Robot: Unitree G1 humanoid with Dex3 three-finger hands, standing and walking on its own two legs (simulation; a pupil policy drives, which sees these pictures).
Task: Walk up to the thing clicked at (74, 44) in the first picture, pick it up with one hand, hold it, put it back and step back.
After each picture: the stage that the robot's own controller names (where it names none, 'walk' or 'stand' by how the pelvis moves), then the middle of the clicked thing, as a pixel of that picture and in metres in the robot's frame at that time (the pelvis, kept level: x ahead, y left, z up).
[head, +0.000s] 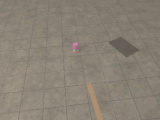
stand; (75, 47) +1.39 +0.11 -0.72
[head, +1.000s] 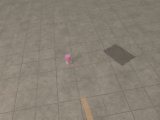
walk; (68, 59) +1.26 +0.26 -0.70
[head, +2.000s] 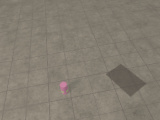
walk; (64, 88) +0.80 +0.26 -0.71
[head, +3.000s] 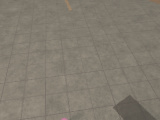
walk; out of the picture +0.49 +0.18 -0.71
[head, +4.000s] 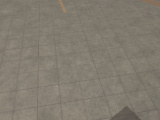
stand; out of the picture +0.37 +0.20 -0.72
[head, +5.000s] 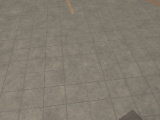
stand; out of the picture +0.37 +0.18 -0.72
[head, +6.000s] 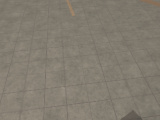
stand; out of the picture +0.38 +0.19 -0.73
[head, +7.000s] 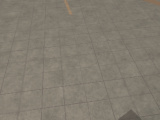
stand; out of the picture +0.36 +0.20 -0.73
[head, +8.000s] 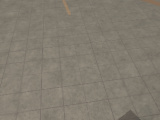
stand; out of the picture +0.35 +0.20 -0.73
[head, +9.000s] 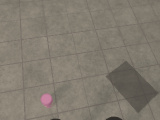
go down; (47, 100) +0.40 +0.20 -0.54
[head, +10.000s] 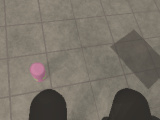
go down; (38, 72) +0.45 +0.22 -0.32
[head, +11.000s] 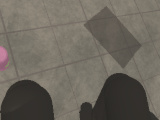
close in; out of the picture +0.44 +0.25 -0.24
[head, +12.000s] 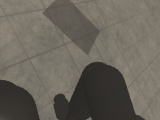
close; out of the picture +0.43 +0.27 -0.22
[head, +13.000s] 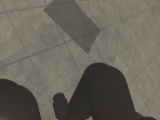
lift; out of the picture +0.42 +0.27 -0.23
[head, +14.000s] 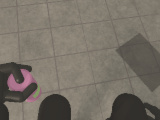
lift; (26, 86) +0.33 +0.21 -0.07
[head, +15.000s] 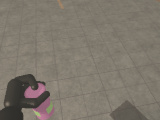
hold; (40, 101) +0.32 +0.16 +0.00
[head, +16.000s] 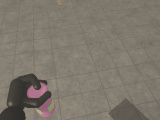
hold; (42, 100) +0.33 +0.16 -0.02
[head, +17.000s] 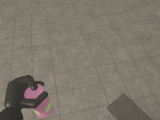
crouch; (39, 101) +0.33 +0.17 -0.04
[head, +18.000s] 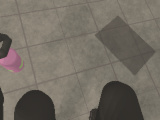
lower; (11, 61) +0.45 +0.22 -0.18
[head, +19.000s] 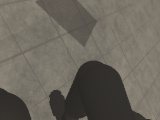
lower; out of the picture +0.52 +0.37 -0.26
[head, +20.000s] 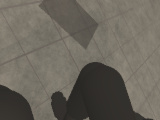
lower; out of the picture +0.52 +0.38 -0.25
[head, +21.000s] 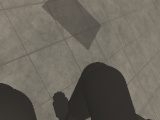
lower; out of the picture +0.52 +0.38 -0.25
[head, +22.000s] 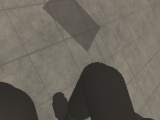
lower; out of the picture +0.51 +0.38 -0.26
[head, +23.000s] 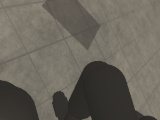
loosen; out of the picture +0.51 +0.39 -0.25
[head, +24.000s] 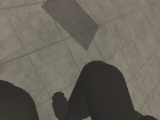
withdraw; out of the picture +0.51 +0.39 -0.25
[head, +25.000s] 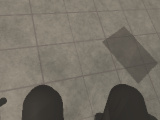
walk; out of the picture +0.47 +0.62 -0.32
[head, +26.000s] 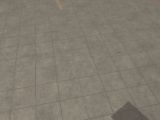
stand; out of the picture +0.39 +0.94 -0.67
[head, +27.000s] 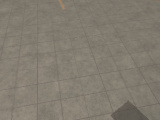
stand; out of the picture +0.35 +1.32 -0.69
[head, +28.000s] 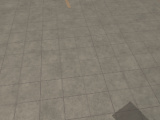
stand; out of the picture +0.30 +1.67 -0.70
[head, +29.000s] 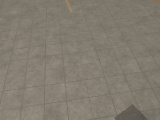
walk; out of the picture +0.26 +2.04 -0.75
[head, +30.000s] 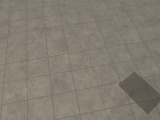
walk; out of the picture +0.24 +2.31 -0.72
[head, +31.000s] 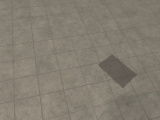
walk; out of the picture +0.21 +2.75 -0.73
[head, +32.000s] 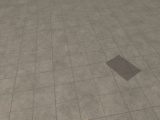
stand; out of the picture +0.57 +3.18 -0.73
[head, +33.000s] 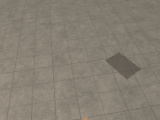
stand; out of the picture +0.65 +3.44 -0.75
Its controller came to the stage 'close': yes
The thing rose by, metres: 0.70
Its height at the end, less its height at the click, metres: -0.02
